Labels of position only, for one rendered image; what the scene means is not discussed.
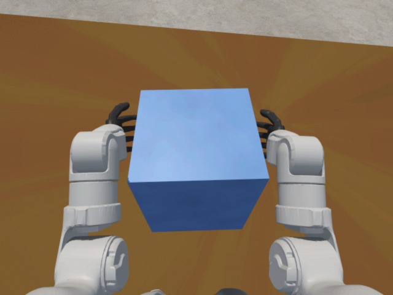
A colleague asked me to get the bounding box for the right robot hand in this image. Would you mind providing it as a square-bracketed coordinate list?
[256, 109, 285, 159]

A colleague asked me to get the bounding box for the robot right forearm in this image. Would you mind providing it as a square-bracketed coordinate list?
[266, 130, 343, 273]

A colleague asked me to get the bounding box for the carton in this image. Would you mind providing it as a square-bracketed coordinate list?
[127, 88, 269, 232]

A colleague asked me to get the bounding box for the right robot upper arm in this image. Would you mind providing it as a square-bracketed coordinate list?
[269, 237, 383, 295]

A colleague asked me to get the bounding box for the left robot upper arm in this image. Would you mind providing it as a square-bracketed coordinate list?
[26, 235, 129, 295]

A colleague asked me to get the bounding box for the left robot hand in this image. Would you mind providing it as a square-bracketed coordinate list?
[106, 102, 137, 152]

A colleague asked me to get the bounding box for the robot left forearm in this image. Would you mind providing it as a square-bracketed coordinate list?
[54, 124, 127, 279]

